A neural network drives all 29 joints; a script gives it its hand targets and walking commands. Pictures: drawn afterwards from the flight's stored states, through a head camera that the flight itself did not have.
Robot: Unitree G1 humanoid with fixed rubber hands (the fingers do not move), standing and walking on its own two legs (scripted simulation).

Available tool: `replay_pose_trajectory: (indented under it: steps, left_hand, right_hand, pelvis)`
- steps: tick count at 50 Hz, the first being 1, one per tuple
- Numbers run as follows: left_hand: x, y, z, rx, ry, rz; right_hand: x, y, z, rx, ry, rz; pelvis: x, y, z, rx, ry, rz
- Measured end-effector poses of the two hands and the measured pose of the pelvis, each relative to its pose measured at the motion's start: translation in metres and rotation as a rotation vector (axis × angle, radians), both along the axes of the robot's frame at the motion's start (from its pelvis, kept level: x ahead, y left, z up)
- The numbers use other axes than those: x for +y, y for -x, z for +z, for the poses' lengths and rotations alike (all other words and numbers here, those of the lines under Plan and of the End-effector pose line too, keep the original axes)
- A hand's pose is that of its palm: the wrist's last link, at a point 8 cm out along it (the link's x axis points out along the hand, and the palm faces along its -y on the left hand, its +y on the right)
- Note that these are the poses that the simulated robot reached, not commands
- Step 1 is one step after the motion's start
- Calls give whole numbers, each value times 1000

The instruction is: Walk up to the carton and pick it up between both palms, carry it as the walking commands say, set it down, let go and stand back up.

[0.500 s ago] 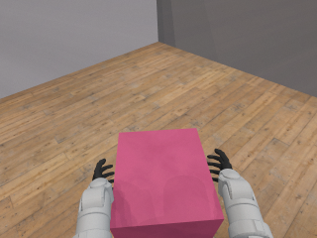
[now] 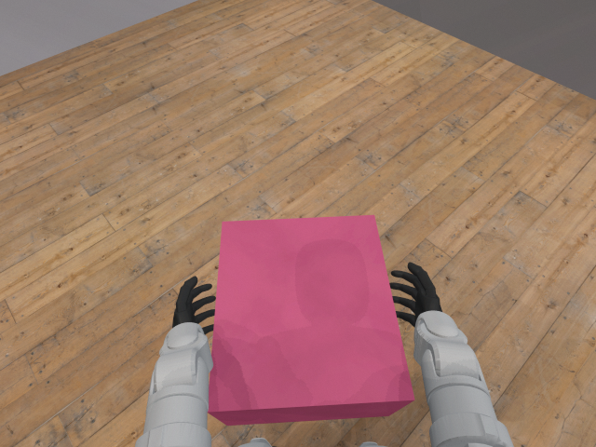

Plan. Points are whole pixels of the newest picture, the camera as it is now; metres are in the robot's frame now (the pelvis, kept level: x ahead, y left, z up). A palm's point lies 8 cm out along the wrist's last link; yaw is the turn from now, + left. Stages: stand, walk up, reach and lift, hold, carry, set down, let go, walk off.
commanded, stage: set down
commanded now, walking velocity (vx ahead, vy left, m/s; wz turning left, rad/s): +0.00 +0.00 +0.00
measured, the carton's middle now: (303, 316) +0.34 +0.01 -0.12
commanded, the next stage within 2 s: none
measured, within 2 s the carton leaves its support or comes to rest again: neither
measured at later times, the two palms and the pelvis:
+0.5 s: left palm (210, 335) +0.32 +0.17 -0.15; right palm (408, 312) +0.35 -0.16 -0.13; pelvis -0.05 +0.00 -0.07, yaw +0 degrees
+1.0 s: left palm (227, 329) +0.36 +0.17 -0.25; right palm (394, 316) +0.38 -0.17 -0.24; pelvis -0.06 +0.00 -0.15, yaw -1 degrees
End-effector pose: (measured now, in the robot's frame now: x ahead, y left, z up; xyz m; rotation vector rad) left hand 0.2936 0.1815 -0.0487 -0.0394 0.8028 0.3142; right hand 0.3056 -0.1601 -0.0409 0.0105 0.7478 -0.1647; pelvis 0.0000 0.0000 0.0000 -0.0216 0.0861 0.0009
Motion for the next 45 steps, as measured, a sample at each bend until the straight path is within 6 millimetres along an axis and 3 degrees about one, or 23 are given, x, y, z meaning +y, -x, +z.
replay_pose_trajectory:
  steps: [9,18,25,32,37,45]
  left_hand:
    - [6,-14,-41,-27,-7,-19]
    - [2,-16,-83,-24,-4,-32]
    - [-8,-24,-101,-64,-43,-11]
    - [-18,-44,-114,-93,-72,-26]
    - [-22,-56,-133,-75,-76,-33]
    - [-21,-62,-181,-9,-76,-44]
  right_hand:
    - [6,-14,-38,-28,43,26]
    - [2,-22,-76,-27,79,55]
    - [-4,-39,-90,-70,85,69]
    - [-13,-58,-108,-95,45,22]
    - [-18,-62,-132,-71,48,5]
    - [-17,-66,-181,4,51,-1]
  pelvis:
    - [10,10,-19,150,10,0]
    - [11,29,-44,257,12,5]
    - [4,48,-72,288,5,5]
    - [-4,62,-98,319,-3,-2]
    - [-7,64,-113,360,-6,-9]
    - [-6,60,-134,434,-3,-15]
